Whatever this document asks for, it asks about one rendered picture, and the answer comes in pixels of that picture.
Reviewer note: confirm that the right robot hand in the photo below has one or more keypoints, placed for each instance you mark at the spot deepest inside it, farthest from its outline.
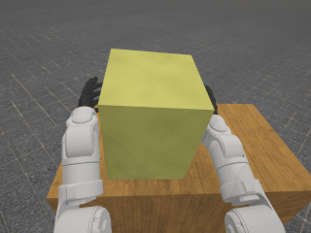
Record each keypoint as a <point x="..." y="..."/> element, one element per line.
<point x="212" y="98"/>

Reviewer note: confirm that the right robot forearm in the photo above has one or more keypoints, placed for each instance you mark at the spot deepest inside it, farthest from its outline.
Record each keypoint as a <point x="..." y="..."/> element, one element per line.
<point x="238" y="184"/>

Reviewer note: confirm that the robot right upper arm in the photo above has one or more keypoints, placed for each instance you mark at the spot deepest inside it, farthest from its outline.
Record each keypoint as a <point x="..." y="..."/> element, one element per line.
<point x="252" y="219"/>

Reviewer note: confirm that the left robot hand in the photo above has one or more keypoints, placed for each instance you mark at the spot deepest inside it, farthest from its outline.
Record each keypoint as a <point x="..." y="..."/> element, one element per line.
<point x="86" y="99"/>

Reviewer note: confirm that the carton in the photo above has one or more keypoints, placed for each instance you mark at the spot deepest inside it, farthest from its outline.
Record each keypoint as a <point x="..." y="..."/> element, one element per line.
<point x="154" y="110"/>

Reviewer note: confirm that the left robot forearm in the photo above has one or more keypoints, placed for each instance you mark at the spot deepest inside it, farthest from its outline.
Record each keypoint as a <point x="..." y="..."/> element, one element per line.
<point x="80" y="157"/>

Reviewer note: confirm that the robot left upper arm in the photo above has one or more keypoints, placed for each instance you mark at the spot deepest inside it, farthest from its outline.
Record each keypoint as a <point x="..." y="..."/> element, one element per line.
<point x="95" y="219"/>

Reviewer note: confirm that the pedestal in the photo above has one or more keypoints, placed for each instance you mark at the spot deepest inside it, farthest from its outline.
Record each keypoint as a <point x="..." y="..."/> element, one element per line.
<point x="194" y="204"/>

